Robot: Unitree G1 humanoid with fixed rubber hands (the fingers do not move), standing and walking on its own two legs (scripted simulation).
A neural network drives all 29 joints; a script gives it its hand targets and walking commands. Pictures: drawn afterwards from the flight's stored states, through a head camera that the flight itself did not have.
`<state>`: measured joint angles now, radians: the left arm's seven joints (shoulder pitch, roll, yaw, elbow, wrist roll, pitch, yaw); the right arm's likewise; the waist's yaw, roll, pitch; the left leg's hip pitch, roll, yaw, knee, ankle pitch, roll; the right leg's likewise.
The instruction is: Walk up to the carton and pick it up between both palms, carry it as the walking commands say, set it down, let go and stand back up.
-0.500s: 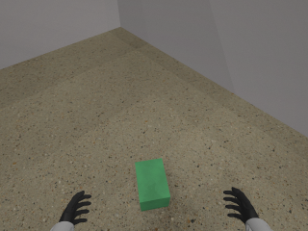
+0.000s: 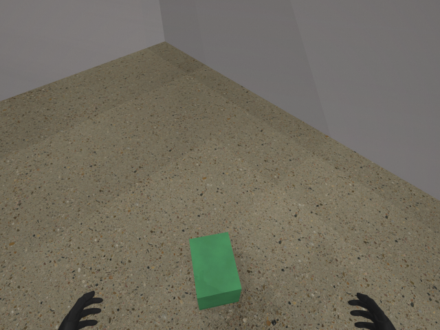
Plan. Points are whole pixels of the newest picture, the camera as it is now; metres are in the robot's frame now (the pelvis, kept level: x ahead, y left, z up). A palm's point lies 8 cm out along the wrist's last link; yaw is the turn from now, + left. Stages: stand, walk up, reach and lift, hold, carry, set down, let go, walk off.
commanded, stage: stand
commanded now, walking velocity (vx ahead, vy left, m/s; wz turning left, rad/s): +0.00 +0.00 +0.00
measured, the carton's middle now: (213, 270) +0.44 +0.02 -0.68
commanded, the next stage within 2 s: none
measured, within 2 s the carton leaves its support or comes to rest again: neither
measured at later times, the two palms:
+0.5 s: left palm out of the picture +0.10 +0.30 -0.09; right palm out of the picture +0.09 -0.30 -0.09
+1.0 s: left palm out of the picture +0.07 +0.30 -0.09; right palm out of the picture +0.06 -0.31 -0.09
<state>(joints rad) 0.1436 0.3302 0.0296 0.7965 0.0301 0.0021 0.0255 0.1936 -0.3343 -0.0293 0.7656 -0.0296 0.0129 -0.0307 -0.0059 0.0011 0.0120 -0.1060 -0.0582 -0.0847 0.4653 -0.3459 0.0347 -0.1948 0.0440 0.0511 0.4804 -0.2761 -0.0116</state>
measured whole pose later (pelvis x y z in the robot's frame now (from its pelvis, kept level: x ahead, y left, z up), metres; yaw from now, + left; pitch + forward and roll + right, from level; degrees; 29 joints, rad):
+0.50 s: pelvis -0.01 +0.00 +0.01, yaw +0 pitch -2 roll +0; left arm 0.13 0.36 0.02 0.94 0.02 -0.01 0.02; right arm 0.17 -0.36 -0.01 0.90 -0.03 0.00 -0.03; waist 0.00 0.00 0.01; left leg -0.06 -0.05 -0.08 0.38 -0.28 0.03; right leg -0.15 0.04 0.06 0.40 -0.21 -0.01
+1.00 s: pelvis -0.03 -0.01 +0.01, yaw +0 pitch -2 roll +0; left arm 0.12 0.37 0.01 1.02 0.02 -0.01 0.02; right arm 0.15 -0.38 -0.01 0.98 -0.02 -0.01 -0.02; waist 0.00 0.00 0.02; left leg -0.05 -0.05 -0.08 0.34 -0.25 0.03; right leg -0.14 0.04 0.06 0.35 -0.17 -0.02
